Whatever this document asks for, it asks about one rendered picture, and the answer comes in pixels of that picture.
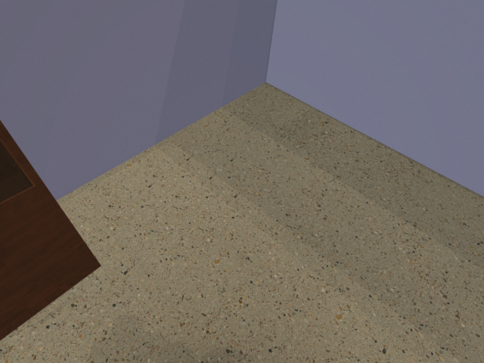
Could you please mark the drawer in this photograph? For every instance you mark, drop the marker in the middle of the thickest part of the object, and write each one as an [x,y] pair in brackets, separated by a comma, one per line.
[12,178]

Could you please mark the cabinet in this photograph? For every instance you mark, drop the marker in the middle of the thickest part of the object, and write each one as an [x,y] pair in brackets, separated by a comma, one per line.
[42,255]

